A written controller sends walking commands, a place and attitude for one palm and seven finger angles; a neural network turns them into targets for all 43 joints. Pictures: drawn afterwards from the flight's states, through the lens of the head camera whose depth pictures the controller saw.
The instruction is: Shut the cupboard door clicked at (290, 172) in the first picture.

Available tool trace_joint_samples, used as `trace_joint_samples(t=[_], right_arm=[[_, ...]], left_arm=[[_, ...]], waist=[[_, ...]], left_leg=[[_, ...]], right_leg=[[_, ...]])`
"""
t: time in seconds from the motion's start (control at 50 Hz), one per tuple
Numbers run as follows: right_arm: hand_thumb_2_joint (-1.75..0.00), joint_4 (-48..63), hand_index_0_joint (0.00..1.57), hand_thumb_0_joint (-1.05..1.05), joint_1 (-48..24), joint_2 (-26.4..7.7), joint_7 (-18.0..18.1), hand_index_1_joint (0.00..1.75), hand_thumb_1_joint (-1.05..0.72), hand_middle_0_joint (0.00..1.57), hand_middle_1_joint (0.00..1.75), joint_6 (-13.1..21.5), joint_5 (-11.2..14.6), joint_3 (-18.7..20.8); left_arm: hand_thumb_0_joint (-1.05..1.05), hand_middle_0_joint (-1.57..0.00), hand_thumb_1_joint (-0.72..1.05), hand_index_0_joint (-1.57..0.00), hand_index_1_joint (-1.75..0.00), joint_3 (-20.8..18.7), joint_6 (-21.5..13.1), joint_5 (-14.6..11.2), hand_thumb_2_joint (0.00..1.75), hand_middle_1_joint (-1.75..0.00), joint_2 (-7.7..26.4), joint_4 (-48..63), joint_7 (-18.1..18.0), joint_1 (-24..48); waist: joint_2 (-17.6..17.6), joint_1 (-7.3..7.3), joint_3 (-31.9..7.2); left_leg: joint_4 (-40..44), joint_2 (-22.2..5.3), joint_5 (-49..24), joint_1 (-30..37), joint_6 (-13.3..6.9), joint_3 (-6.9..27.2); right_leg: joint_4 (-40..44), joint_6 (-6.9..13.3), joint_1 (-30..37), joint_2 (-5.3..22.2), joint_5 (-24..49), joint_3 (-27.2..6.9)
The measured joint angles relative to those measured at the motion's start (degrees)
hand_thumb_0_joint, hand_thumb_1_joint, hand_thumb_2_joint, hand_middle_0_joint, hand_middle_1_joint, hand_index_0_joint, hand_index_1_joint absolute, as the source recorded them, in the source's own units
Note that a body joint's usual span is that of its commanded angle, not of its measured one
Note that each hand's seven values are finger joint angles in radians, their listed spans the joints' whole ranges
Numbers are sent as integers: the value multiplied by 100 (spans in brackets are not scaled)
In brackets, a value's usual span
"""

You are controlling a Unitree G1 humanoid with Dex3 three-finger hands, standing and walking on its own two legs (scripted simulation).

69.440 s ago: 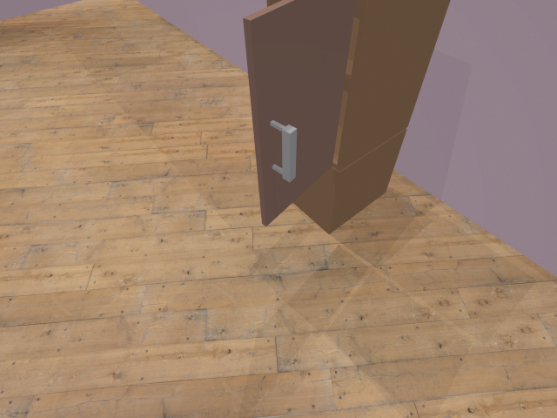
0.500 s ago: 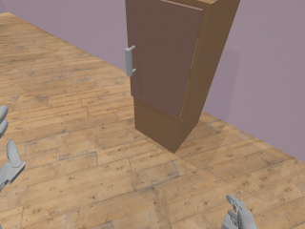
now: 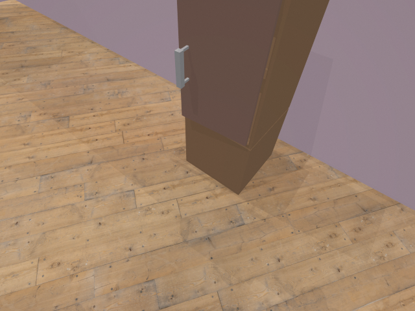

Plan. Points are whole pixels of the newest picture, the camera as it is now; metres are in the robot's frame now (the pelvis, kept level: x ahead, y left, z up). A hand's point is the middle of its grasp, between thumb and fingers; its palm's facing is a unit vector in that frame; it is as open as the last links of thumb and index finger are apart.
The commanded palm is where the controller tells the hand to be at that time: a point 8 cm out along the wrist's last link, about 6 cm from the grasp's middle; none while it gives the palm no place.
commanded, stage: let the arm hang, fingers relaxed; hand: left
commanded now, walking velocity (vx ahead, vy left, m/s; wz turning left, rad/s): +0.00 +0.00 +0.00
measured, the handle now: (183, 67) +0.95 +0.14 -0.06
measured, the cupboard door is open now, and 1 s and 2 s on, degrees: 5 5 5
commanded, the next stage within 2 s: look to check the result in 0.62 s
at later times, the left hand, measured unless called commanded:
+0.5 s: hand out of the picture +0.04 +0.20 -0.17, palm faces -0.01 -0.97 -0.23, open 7.4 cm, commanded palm none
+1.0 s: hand out of the picture +0.07 +0.22 -0.16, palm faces -0.02 -0.95 -0.30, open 7.4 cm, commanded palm none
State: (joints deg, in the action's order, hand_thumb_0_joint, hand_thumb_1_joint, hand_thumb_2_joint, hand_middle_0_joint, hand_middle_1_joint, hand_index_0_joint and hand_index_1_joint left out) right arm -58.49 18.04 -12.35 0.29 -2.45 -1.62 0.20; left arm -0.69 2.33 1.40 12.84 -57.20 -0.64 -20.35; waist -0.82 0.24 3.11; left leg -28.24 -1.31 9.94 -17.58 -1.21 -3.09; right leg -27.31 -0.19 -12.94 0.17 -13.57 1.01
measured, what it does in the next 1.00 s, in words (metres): stands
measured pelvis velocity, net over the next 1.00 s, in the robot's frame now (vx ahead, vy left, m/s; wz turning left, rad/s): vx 0.03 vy -0.01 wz -0.01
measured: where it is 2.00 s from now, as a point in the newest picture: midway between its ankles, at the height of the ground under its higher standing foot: outside the picture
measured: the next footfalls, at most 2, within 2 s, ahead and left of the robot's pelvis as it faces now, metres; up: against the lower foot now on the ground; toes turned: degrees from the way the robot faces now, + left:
none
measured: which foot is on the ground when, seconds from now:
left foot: down 0.00-1.00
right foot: down 0.00-1.00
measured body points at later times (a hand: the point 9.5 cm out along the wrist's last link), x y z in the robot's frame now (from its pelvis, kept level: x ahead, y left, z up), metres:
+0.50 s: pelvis +0.01 +0.01 +0.00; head +0.01 +0.00 +0.45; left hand +0.04 +0.25 -0.15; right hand +0.03 -0.25 -0.15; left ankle +0.06 +0.10 -0.74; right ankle +0.01 -0.13 -0.74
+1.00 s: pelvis +0.03 -0.01 +0.01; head +0.05 -0.01 +0.46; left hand +0.07 +0.27 -0.13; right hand +0.08 -0.28 -0.14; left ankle +0.06 +0.10 -0.74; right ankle +0.01 -0.13 -0.74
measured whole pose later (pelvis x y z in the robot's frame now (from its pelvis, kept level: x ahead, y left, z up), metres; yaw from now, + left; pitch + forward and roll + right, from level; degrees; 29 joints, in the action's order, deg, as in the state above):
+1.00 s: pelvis +0.03 -0.01 +0.01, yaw -1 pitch -1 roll +0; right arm -63.4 9.6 -15.4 0.8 0.2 -1.0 0.8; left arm -1.0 -0.2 1.1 15.4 -64.5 -0.7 -11.1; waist 0.7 0.3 2.8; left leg -20.3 -0.7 9.0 -10.4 -0.7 -4.0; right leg -20.4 -0.3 -6.6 0.5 -12.9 0.1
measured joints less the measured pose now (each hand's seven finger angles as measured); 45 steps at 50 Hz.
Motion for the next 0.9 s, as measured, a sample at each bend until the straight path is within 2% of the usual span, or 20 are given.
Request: trace_joint_samples(t=[0.2, 0.36, 0.56, 0.9], right_arm=[[-90, -294, 20, 0, 7, 12, 44, 30, -90, 20, 29, 117, 31, 98], [-90, -358, 20, 0, -204, 33, 46, 30, -90, 20, 29, 194, 25, 101], [-90, -380, 20, 0, -445, -44, 55, 30, -90, 20, 29, 267, 31, 100], [-90, -472, 20, 0, -744, -249, 53, 30, -90, 20, 29, 265, 58, 67]], left_arm=[[1, -20, 92, -20, -30, -68, -97, 3, 90, -30, 6, -586, -38, 0], [1, -20, 91, -20, -30, -61, -170, 13, 90, -30, -57, -578, -46, 368], [1, -20, 91, -20, -30, -15, -232, 7, 90, -30, -102, -553, -19, 720], [1, -20, 91, -20, -30, -36, -246, -24, 90, -30, 203, -711, -10, 861]], waist=[[304, 11, -162], [227, 20, -287], [92, 44, -239], [146, 20, -52]], left_leg=[[176, 33, -73, 141, -48, -112], [311, 72, -107, 244, -60, -158], [518, 96, -149, 395, -42, -158], [742, 68, -114, 659, 31, -100]], right_leg=[[108, -32, 72, 34, 66, -111], [149, -59, 118, 70, 68, -157], [319, -75, 252, 87, 95, -158], [625, -24, 569, 48, 82, -100]])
